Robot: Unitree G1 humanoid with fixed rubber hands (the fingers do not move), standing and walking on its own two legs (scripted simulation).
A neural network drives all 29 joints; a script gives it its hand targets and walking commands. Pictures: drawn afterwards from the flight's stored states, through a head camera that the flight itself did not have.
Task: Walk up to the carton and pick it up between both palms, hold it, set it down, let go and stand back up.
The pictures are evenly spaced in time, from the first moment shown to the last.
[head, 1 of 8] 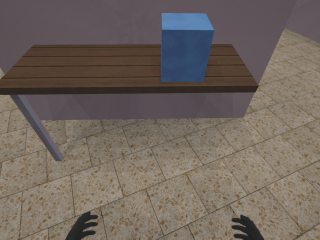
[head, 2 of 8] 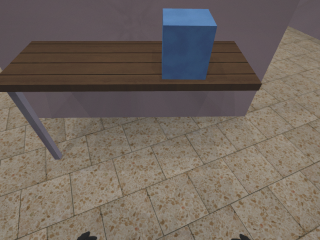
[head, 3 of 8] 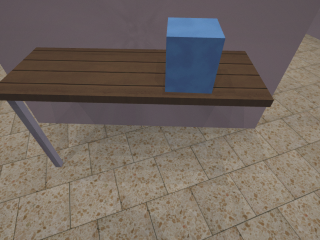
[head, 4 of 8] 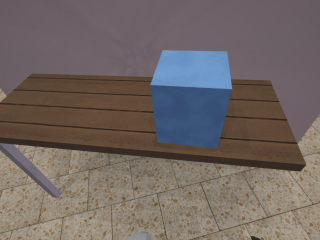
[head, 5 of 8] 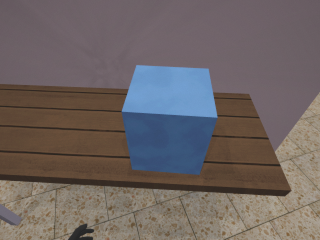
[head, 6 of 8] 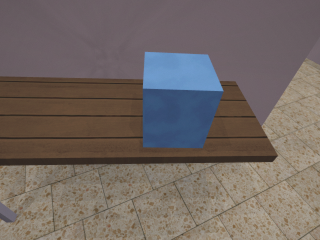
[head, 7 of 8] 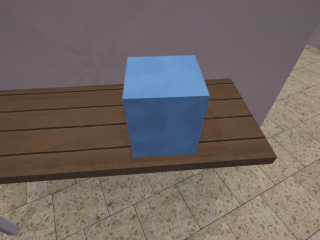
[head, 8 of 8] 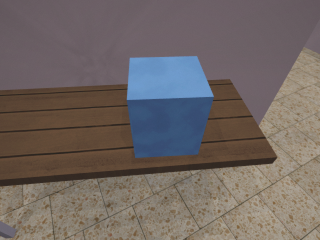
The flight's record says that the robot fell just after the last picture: no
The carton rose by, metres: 0.00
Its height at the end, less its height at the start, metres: +0.00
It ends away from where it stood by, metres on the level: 0.00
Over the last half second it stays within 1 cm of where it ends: yes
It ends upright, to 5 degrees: yes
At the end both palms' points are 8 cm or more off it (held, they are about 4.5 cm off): yes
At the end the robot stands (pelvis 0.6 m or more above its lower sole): yes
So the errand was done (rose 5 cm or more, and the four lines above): no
